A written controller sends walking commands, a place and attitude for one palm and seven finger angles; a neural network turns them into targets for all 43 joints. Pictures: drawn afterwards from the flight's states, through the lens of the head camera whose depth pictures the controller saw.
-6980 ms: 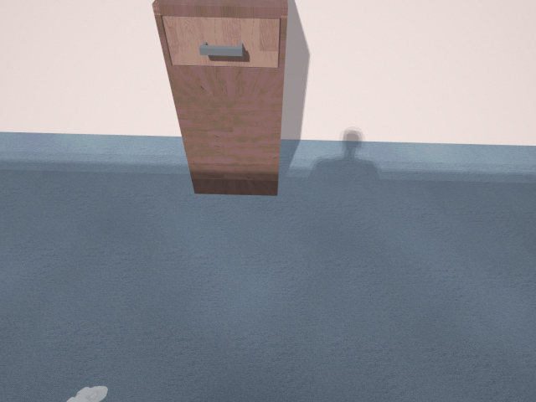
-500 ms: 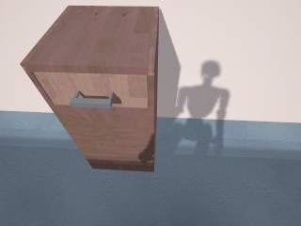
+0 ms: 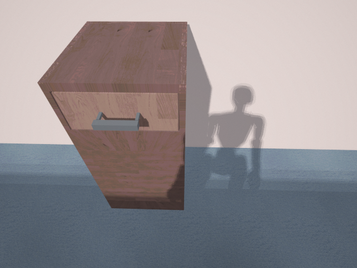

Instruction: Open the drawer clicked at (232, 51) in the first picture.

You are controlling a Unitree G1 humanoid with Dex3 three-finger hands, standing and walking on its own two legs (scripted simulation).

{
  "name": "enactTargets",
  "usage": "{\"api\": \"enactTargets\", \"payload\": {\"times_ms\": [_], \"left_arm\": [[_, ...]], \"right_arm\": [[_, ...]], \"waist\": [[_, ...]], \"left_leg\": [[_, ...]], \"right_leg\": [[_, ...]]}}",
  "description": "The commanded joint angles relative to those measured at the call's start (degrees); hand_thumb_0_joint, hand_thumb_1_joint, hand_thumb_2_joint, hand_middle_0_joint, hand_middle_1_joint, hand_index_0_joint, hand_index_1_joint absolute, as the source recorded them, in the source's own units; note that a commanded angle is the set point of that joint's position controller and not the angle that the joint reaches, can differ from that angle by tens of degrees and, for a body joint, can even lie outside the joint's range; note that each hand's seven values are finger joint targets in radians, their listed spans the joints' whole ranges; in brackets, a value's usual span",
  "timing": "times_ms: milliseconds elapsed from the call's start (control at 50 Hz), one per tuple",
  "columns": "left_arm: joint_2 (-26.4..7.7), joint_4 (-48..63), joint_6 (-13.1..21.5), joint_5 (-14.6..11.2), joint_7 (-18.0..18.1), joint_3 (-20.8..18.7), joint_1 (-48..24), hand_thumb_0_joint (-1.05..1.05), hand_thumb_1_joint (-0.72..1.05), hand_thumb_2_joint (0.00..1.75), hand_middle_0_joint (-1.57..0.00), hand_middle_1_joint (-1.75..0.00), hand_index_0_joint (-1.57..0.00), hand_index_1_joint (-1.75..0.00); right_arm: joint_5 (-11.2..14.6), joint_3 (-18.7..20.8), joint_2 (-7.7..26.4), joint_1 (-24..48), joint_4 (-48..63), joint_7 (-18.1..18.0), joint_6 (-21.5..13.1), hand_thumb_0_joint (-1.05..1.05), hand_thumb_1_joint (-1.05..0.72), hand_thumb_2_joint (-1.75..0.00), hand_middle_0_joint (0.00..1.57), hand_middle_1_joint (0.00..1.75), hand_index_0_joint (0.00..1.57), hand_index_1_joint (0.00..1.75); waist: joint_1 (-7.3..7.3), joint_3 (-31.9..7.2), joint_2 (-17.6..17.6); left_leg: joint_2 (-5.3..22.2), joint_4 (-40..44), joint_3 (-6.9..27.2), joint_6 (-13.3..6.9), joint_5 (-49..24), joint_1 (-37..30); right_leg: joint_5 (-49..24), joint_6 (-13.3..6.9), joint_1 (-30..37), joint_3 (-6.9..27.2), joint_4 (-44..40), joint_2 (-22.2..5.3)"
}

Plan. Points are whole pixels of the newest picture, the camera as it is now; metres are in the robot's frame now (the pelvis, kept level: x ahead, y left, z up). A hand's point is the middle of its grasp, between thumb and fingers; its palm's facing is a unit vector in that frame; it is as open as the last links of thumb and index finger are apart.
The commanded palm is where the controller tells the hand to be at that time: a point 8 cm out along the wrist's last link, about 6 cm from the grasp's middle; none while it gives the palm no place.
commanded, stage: come to a stop and stand still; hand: left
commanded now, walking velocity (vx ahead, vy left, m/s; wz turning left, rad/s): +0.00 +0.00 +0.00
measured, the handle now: (117, 120) +0.53 +0.23 +0.00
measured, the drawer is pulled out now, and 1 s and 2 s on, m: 0.00 0.00 0.00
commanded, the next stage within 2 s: look again from close up in 0.10 s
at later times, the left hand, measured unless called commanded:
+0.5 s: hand out of the picture +0.01 +0.16 -0.17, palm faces +0.01 -0.98 -0.19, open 7.3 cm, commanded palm none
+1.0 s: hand (107, 228) +0.21 +0.18 -0.04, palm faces -0.06 -0.47 -0.88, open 7.6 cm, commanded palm +0.15 +0.20 -0.03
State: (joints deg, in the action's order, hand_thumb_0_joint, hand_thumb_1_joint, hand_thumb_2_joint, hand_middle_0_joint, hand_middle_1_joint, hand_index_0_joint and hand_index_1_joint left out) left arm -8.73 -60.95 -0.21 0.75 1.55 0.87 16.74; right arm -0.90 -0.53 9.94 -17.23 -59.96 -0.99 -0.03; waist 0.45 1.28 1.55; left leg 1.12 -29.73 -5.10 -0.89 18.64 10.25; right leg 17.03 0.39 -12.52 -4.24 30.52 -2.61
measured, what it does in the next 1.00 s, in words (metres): stands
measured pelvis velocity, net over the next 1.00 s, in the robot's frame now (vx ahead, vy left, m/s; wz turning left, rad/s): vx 0.00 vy -0.02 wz -0.02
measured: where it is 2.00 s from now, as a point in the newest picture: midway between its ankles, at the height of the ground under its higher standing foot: outside the picture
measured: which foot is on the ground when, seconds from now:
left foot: down 0.00-1.00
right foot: down 0.00-1.00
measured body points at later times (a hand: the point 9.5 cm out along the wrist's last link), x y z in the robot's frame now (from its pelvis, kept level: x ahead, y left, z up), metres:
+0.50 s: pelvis +0.02 -0.01 +0.00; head +0.03 -0.02 +0.45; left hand +0.01 +0.21 -0.15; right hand +0.00 -0.22 -0.17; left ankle -0.03 +0.11 -0.73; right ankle -0.01 -0.12 -0.73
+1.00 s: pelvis +0.00 -0.02 -0.01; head +0.02 -0.06 +0.44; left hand +0.21 +0.21 +0.01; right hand +0.15 -0.28 -0.13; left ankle -0.03 +0.11 -0.73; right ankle -0.01 -0.12 -0.73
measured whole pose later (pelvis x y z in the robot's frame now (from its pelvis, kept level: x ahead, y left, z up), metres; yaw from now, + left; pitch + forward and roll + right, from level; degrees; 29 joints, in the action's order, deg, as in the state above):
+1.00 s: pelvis +0.00 -0.02 -0.01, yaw -1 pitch +7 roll +2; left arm -15.6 -5.0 -3.4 38.4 18.8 5.5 20.3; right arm -1.5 3.1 15.6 -12.0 -42.2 -2.3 -9.9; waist 0.8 -5.7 3.1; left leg 1.5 -35.7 -5.8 0.6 20.8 21.6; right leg 20.9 -1.2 -26.0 -2.9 39.9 -2.6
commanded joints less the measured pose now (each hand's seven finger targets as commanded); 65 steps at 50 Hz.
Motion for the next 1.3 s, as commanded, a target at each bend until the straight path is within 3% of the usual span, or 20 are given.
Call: {"api": "enactTargets", "payload": {"times_ms": [0, 180, 720, 740, 760, 780, 800, 820, 840, 860, 880, 920, 960, 980, 1020, 1080, 1100, 1140, 1200, 1280], "left_arm": [[-6.0, 1.5, 0.9, 0.0, 0.1, -1.1, 2.3, 0.00, 0.90, 0.90, -0.20, -0.30, -0.20, -0.30], [-5.4, -0.7, 1.4, -0.2, 0.3, -1.2, 3.5, 0.00, 0.90, 0.90, -0.20, -0.30, -0.20, -0.30], [-4.6, -2.2, 1.8, 0.0, 0.6, -1.5, 4.3, 0.00, 0.90, 0.90, -0.20, -0.30, -0.20, -0.30], [-7.4, -4.4, 2.7, 0.4, 2.9, -2.1, 8.6, 0.00, 0.90, 0.90, -0.20, -0.30, -0.20, -0.30], [-21.1, 82.9, 13.0, 6.9, 2.5, 3.4, -36.3, 0.00, 0.88, 0.89, -0.20, -0.32, -0.20, -0.32], [-19.1, 66.0, 7.7, 8.2, 7.7, -1.6, -12.0, 0.00, 0.85, 0.88, -0.20, -0.33, -0.20, -0.33], [-9.8, 61.3, -1.3, 8.0, 10.9, 2.6, 0.6, 0.00, 0.83, 0.87, -0.21, -0.34, -0.21, -0.34], [-3.6, 61.9, -2.9, 11.3, 11.3, 6.6, 1.8, 0.00, 0.81, 0.86, -0.21, -0.36, -0.21, -0.36], [-5.8, 66.1, -2.8, 16.1, 12.1, 7.3, 0.7, 0.00, 0.78, 0.85, -0.21, -0.37, -0.21, -0.37], [-8.4, 67.0, -2.6, 22.4, 13.4, 7.0, 1.2, 0.00, 0.76, 0.84, -0.21, -0.39, -0.21, -0.39], [-8.2, 64.8, -2.7, 28.7, 15.0, 7.4, 3.1, 0.00, 0.74, 0.83, -0.21, -0.40, -0.21, -0.40], [-7.5, 59.6, -3.4, 40.9, 17.8, 7.1, 13.7, 0.00, 0.69, 0.81, -0.22, -0.43, -0.22, -0.43], [-6.9, 53.7, -2.6, 50.3, 19.7, 6.2, 21.2, 0.00, 0.64, 0.79, -0.22, -0.47, -0.22, -0.47], [-7.4, 54.8, -1.4, 53.3, 20.3, 5.6, 22.5, 0.00, 0.62, 0.78, -0.22, -0.48, -0.22, -0.48], [-12.5, 61.1, 1.3, 58.3, 21.5, 1.8, 18.0, 0.00, 0.57, 0.76, -0.22, -0.51, -0.22, -0.51], [-17.0, 67.7, 2.8, 63.1, 25.0, -2.3, 13.1, 0.00, 0.50, 0.73, -0.23, -0.55, -0.23, -0.55], [-18.8, 69.6, 2.5, 64.6, 26.7, -4.0, 8.5, 0.00, 0.48, 0.72, -0.23, -0.57, -0.23, -0.57], [-17.7, 72.2, 1.5, 66.0, 29.4, -2.9, 0.0, 0.00, 0.43, 0.70, -0.23, -0.60, -0.23, -0.60], [-19.6, 77.8, 1.2, 63.7, 30.7, -2.8, -14.6, 0.00, 0.36, 0.67, -0.24, -0.64, -0.24, -0.64], [-18.1, 74.3, -0.1, 60.5, 27.4, 0.5, -15.8, 0.00, 0.27, 0.63, -0.25, -0.70, -0.25, -0.70]], "right_arm": [[-0.1, 0.5, 5.5, -2.7, 1.5, -0.3, -1.3, 0.00, -0.90, -0.90, 0.20, 0.30, 0.20, 0.30], [0.1, 0.1, 4.3, -4.6, -2.0, -0.8, -1.9, 0.00, -0.90, -0.90, 0.20, 0.30, 0.20, 0.30], [0.1, 0.4, 2.9, -3.8, -4.8, -1.4, -1.6, 0.00, -0.90, -0.90, 0.20, 0.30, 0.20, 0.30], [0.9, 1.7, 5.9, 3.4, 0.0, -0.6, -1.5, 0.00, -0.90, -0.90, 0.20, 0.30, 0.20, 0.30], [3.9, 1.0, 13.4, 3.1, 19.7, -3.5, -10.9, 0.00, -0.90, -0.90, 0.20, 0.30, 0.20, 0.30], [2.9, 2.5, 9.6, 5.9, 15.9, -6.2, -16.0, 0.00, -0.90, -0.90, 0.20, 0.30, 0.20, 0.30], [5.1, 3.3, 7.3, 6.2, 16.3, -6.1, -17.9, 0.00, -0.90, -0.90, 0.20, 0.30, 0.20, 0.30], [4.7, 3.2, 7.9, 5.9, 16.0, -5.8, -18.9, 0.00, -0.90, -0.90, 0.20, 0.30, 0.20, 0.30], [3.5, 3.5, 9.7, 8.6, 19.4, -5.0, -19.4, 0.00, -0.90, -0.90, 0.20, 0.30, 0.20, 0.30], [1.6, 3.7, 11.3, 7.5, 20.5, -4.5, -18.7, 0.00, -0.90, -0.90, 0.20, 0.30, 0.20, 0.30], [0.1, 3.8, 11.2, 7.1, 22.4, -3.7, -17.2, 0.00, -0.90, -0.90, 0.20, 0.30, 0.20, 0.30], [-1.4, 4.9, 10.9, 9.1, 27.2, -1.7, -13.6, 0.00, -0.90, -0.90, 0.20, 0.30, 0.20, 0.30], [-2.4, 5.5, 10.8, 12.2, 29.7, 0.7, -8.4, 0.00, -0.90, -0.90, 0.20, 0.30, 0.20, 0.30], [-2.3, 5.4, 10.6, 13.7, 31.6, 1.9, -6.1, 0.00, -0.90, -0.90, 0.20, 0.30, 0.20, 0.30], [-1.8, 4.9, 10.2, 16.4, 34.7, 3.7, -3.1, 0.00, -0.90, -0.90, 0.20, 0.30, 0.20, 0.30], [-1.9, 4.3, 8.8, 17.8, 37.6, 4.5, -0.5, 0.00, -0.90, -0.90, 0.20, 0.30, 0.20, 0.30], [-2.0, 4.4, 8.7, 17.8, 37.7, 4.3, 0.5, 0.00, -0.90, -0.90, 0.20, 0.30, 0.20, 0.30], [-2.7, 4.8, 8.3, 17.6, 38.5, 4.0, 1.5, 0.00, -0.90, -0.90, 0.20, 0.30, 0.20, 0.30], [-3.2, 4.9, 8.0, 17.5, 37.8, 2.4, 1.6, 0.00, -0.90, -0.90, 0.20, 0.30, 0.20, 0.30], [-3.1, 3.9, 7.9, 18.5, 36.9, 0.8, 1.0, 0.00, -0.90, -0.90, 0.20, 0.30, 0.20, 0.30]], "waist": [[-0.29, 4.5, -1.0], [-0.20, 1.9, -1.8], [-0.31, 1.8, -1.3], [1.98, 6.1, -8.6], [-2.94, -23.1, 9.9], [1.09, -22.9, 19.1], [-0.13, -13.7, 14.4], [-1.03, -9.2, 8.2], [-0.61, -6.3, 4.0], [-2.08, -9.5, -1.2], [-2.05, -10.0, -8.1], [1.79, -11.0, -11.9], [4.83, -6.3, -17.3], [5.96, -6.8, -17.0], [7.89, -11.7, -13.6], [8.37, -16.6, -5.4], [7.90, -16.1, -3.2], [5.33, -17.8, -1.8], [1.25, -20.1, -1.3], [0.34, -19.4, -0.7]], "left_leg": [[5.6, 11.3, 7.2, -2.3, -0.5, 5.6], [5.5, 8.5, 5.1, -1.9, -11.5, 1.8], [5.5, 7.0, 3.5, -0.7, -17.1, -1.6], [5.8, -6.7, 1.2, 1.5, -15.6, 7.2], [-0.3, 3.7, 1.4, -1.9, -27.1, -9.5], [1.1, 4.5, 3.2, -1.9, -38.8, -12.9], [2.8, 5.6, 5.1, -0.4, -39.0, -7.7], [2.8, 3.9, 4.2, -0.7, -37.1, -5.1], [1.6, 1.3, 5.1, -0.7, -31.9, -1.2], [0.5, -1.6, 4.7, -1.0, -28.7, 0.9], [-0.4, -3.6, 5.0, -1.0, -26.1, 4.5], [-2.3, -5.6, 3.8, -0.1, -20.3, 10.2], [-2.7, -6.0, 3.1, 0.5, -13.3, 18.4], [-2.9, -6.5, 2.5, 0.7, -11.5, 20.6], [-3.8, -8.0, 1.7, 0.7, -11.0, 22.8], [-4.8, -10.4, 1.1, 0.5, -10.0, 21.3], [-5.1, -11.3, 1.7, 0.5, -8.9, 21.0], [-5.0, -13.6, 2.0, -0.1, -6.9, 17.3], [-4.7, -16.3, 3.3, -0.7, -4.9, 14.4], [-4.1, -14.4, 2.8, -1.2, -4.9, 12.9]], "right_leg": [[-1.1, -2.4, -0.6, 4.4, -5.5, -2.1], [-10.6, -2.4, 1.2, 4.8, -4.4, -3.1], [-19.7, -2.9, 2.0, 5.2, -5.3, -3.5], [-44.9, -0.4, 1.2, 9.3, -7.1, -7.6], [-40.0, -3.6, 6.6, 12.1, -0.8, -1.9], [-23.1, -3.8, 3.0, 6.1, 3.5, 0.5], [-8.2, -2.7, -4.4, 1.7, 4.6, 1.8], [-9.3, -1.9, -6.4, 0.1, 3.3, 2.1], [-12.0, -2.2, -8.5, 1.4, 1.4, 2.0], [-15.1, -2.4, -10.0, 1.8, 1.7, 2.2], [-15.1, -2.5, -12.0, 1.6, 2.9, 2.8], [-10.3, -2.8, -12.0, 3.1, 4.0, 2.9], [-9.0, -3.7, -12.7, 5.9, 4.6, 3.0], [-9.7, -4.0, -12.0, 7.1, 5.3, 2.8], [-12.7, -4.2, -9.2, 9.6, 7.9, 2.0], [-11.5, -4.4, -9.9, 11.2, 9.8, 2.3], [-8.0, -4.6, -12.4, 11.5, 10.0, 2.6], [-2.6, -4.5, -18.0, 12.3, 9.0, 2.7], [-0.1, -3.5, -20.8, 12.5, 8.3, 2.3], [-2.7, -2.6, -17.4, 8.7, 6.8, 2.1]]}}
